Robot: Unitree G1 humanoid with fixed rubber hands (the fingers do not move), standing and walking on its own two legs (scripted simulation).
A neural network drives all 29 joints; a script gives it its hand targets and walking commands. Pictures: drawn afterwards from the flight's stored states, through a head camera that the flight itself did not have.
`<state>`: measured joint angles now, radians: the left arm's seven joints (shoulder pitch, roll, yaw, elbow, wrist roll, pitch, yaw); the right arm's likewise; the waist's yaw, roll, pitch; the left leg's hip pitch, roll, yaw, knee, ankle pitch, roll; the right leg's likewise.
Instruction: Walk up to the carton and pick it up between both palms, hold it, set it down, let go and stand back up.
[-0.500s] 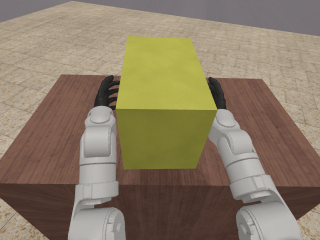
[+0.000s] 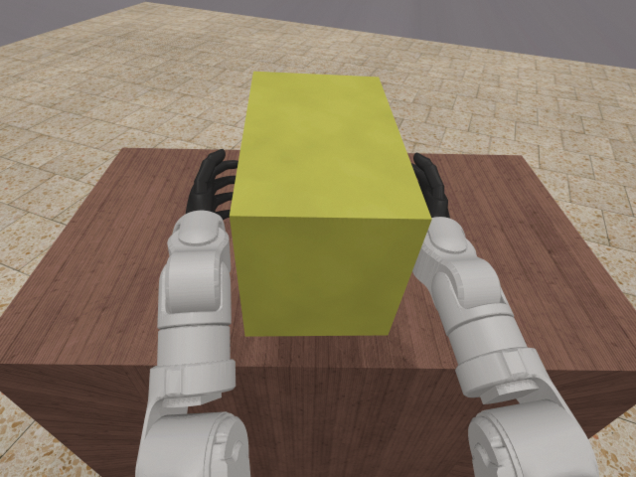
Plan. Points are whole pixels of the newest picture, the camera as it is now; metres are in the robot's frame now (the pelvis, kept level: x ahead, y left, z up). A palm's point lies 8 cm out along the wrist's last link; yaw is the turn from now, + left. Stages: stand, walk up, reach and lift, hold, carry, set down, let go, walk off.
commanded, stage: hold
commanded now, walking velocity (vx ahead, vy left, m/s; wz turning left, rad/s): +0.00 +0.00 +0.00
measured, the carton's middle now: (317, 196) +0.42 +0.01 +0.17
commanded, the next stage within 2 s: none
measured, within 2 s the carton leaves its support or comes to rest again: neither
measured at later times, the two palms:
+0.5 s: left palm (201, 215) +0.36 +0.15 +0.18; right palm (426, 216) +0.36 -0.12 +0.18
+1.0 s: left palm (204, 215) +0.36 +0.14 +0.18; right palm (427, 217) +0.36 -0.12 +0.17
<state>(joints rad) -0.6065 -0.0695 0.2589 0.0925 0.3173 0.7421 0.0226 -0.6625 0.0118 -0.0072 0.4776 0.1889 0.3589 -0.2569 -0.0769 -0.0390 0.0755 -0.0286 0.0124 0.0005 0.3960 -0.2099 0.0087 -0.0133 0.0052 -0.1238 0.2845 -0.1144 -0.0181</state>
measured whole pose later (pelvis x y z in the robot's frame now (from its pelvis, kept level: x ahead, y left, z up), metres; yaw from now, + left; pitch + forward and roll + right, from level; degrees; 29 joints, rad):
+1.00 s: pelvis +0.00 +0.01 +0.00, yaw +0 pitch -9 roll -2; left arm -0.60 -0.07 0.24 0.09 0.33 0.75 0.04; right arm -0.66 0.00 0.00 0.49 0.21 0.34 -0.25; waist -0.08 -0.04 0.08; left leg -0.03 0.01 0.01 0.41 -0.22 0.01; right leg 0.00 0.01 -0.12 0.28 -0.11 -0.01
